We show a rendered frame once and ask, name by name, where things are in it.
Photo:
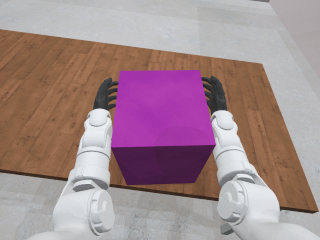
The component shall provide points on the right robot hand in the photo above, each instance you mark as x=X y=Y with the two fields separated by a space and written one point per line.
x=217 y=97

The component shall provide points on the left robot upper arm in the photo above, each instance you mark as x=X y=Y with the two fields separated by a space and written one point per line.
x=82 y=215

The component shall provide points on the robot right forearm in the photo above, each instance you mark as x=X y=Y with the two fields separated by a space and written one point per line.
x=229 y=154

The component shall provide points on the table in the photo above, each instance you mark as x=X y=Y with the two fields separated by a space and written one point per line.
x=48 y=86

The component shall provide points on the robot left forearm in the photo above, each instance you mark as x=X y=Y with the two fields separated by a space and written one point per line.
x=91 y=168

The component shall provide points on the carton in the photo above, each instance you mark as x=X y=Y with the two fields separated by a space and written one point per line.
x=162 y=131

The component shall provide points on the left robot hand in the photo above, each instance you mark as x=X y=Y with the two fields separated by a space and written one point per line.
x=101 y=100

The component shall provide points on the right robot upper arm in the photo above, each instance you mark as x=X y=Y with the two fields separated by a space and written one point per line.
x=252 y=211

